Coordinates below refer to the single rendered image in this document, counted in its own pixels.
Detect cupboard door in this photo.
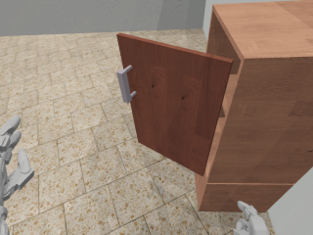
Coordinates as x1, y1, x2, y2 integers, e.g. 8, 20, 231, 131
116, 32, 234, 176

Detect left robot forearm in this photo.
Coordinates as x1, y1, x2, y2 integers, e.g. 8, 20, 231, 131
0, 205, 10, 235

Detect right robot hand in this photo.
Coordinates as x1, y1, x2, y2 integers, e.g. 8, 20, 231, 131
233, 201, 270, 235

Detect handle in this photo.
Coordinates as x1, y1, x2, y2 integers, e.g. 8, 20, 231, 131
116, 65, 137, 104

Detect left robot hand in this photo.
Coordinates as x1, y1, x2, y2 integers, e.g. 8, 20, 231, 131
0, 115, 34, 206

